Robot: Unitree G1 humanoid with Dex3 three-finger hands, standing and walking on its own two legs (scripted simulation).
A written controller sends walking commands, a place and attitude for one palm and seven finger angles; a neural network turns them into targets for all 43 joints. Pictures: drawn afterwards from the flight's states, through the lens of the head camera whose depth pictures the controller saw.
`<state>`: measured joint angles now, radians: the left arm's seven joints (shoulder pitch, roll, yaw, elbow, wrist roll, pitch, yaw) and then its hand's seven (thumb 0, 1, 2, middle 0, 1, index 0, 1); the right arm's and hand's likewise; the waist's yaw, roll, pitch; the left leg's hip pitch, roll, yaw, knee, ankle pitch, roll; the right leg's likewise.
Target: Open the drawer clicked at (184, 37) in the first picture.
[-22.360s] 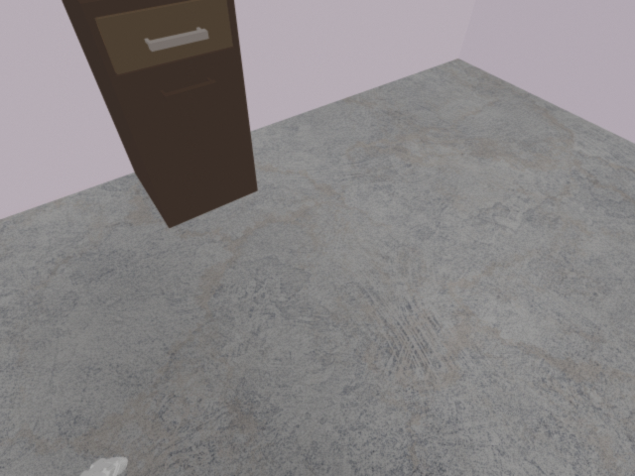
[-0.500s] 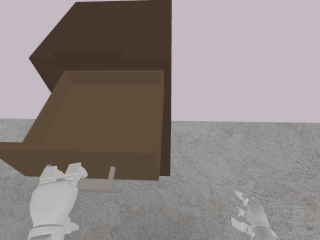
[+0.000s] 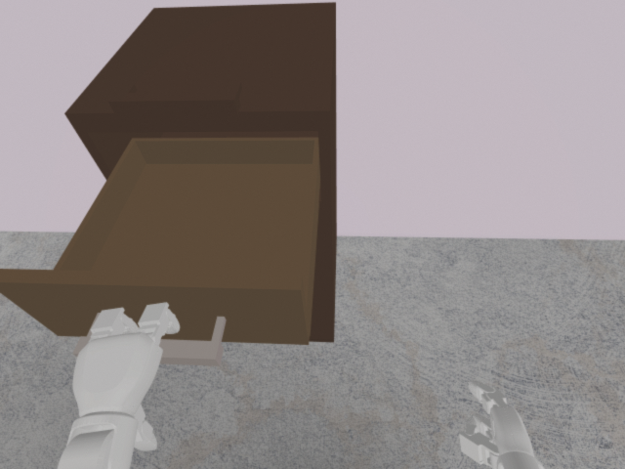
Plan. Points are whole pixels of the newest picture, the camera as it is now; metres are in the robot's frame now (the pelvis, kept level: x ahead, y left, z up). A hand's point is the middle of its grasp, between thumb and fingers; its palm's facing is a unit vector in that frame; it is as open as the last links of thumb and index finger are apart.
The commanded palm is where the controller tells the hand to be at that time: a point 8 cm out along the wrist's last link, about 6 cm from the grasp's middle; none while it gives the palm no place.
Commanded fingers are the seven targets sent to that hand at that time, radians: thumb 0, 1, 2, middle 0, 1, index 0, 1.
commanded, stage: lift the hand off the handle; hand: left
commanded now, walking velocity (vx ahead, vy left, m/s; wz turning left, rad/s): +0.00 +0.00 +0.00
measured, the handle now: (154, 336) +0.26 +0.25 +0.02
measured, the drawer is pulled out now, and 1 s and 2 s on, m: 0.30 0.30 0.30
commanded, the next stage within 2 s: draw the hand back to the body in 1.18 s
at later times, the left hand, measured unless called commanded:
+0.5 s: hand (118, 354) +0.22 +0.25 +0.07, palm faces +0.04 -0.08 -1.00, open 13.3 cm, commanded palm +0.20 +0.25 +0.14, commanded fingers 0.00 -0.50 0.30 -0.30 -1.20 -0.30 -1.20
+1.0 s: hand (97, 305) +0.23 +0.24 +0.15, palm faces +0.09 -0.10 -0.99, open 13.8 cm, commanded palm +0.20 +0.25 +0.21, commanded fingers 0.00 -0.50 0.30 -0.30 -1.20 -0.30 -1.20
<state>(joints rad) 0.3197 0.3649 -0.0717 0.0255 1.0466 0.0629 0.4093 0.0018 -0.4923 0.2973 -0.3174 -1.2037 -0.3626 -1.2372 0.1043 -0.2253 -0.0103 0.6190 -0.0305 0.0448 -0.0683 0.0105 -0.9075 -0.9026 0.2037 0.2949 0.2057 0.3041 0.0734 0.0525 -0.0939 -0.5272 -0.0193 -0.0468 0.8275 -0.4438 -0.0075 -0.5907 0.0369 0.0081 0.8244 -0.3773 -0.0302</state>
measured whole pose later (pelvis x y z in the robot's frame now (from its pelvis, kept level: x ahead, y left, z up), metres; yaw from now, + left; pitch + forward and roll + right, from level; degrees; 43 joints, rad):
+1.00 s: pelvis +0.00 +0.01 +0.04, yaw +0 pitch -1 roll +0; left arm 0.23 0.49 -0.05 -0.35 0.89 0.16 0.01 0.00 -0.49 0.30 -0.32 -1.21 -0.32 -1.20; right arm 0.07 -0.25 0.04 0.59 0.01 0.10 -0.05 0.01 -0.91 -0.90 0.20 0.29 0.20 0.30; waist 0.11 0.10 -0.01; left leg -0.18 -0.03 -0.05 0.49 -0.29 0.01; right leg -0.23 0.02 0.01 0.49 -0.24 -0.01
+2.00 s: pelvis +0.00 +0.00 +0.04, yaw +1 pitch -4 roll +0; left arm 0.38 0.41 0.23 -0.39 0.17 -0.04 0.06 0.00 -0.46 0.31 -0.32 -1.18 -0.32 -1.18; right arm 0.10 -0.22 0.05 0.58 0.01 -0.03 -0.08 0.01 -0.91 -0.90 0.20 0.29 0.20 0.30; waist 0.07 0.08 0.05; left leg -0.14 -0.01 -0.07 0.50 -0.29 -0.01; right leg -0.18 0.03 -0.01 0.47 -0.23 -0.03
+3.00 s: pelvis +0.00 +0.00 +0.04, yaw +2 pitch -5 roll -1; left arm 0.51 0.31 0.29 -0.43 -0.06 -0.10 0.11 0.02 0.87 0.89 -0.21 -0.32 -0.21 -0.31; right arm 0.17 -0.20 0.03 0.65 0.00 -0.14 -0.10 0.01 -0.91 -0.90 0.20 0.30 0.21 0.30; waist 0.06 0.06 0.04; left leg -0.07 0.00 -0.09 0.42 -0.26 -0.01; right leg -0.10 0.04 -0.03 0.38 -0.20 -0.03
